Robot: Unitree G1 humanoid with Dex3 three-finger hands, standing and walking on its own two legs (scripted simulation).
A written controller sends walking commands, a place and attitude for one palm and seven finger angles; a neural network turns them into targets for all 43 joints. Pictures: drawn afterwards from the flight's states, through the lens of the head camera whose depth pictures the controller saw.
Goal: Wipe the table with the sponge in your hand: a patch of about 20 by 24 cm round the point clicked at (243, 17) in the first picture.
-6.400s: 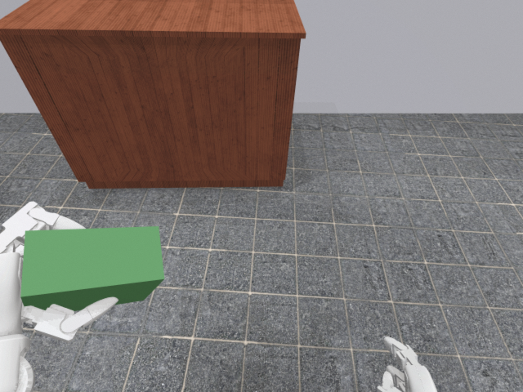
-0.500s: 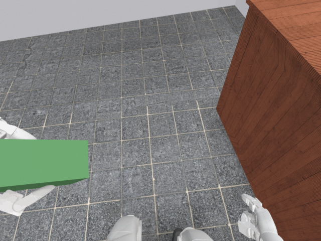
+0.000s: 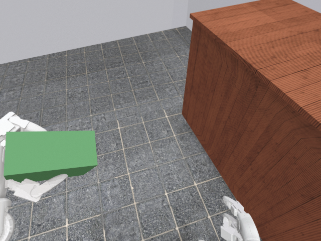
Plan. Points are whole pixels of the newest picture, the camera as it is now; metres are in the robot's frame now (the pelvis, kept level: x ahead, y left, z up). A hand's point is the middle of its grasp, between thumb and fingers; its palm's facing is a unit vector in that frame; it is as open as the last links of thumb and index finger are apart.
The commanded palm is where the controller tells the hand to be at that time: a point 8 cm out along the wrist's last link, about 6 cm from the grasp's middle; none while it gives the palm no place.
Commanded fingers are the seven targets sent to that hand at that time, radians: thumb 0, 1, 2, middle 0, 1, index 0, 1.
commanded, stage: turn to face it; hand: left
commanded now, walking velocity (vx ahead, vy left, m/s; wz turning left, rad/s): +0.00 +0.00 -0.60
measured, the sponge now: (65, 156) +0.22 +0.22 +0.15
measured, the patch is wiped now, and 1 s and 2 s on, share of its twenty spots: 0.00 0.00 0.00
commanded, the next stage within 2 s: none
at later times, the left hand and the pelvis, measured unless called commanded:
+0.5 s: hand (96, 162) +0.21 +0.15 +0.17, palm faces +0.17 -0.89 -0.43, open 10.5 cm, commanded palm +0.17 +0.19 +0.18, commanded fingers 0.00 0.10 1.30 -1.20 -1.60 -1.20 -1.60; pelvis -0.07 -0.03 +0.00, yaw -18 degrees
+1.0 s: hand (183, 200) +0.17 +0.00 +0.17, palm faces -0.17 -0.85 -0.50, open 10.5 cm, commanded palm +0.15 +0.06 +0.18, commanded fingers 0.00 0.10 1.30 -1.20 -1.60 -1.20 -1.60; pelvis -0.15 -0.08 +0.00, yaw -36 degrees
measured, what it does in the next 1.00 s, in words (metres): walks backwards, turning right: right foot, then left foot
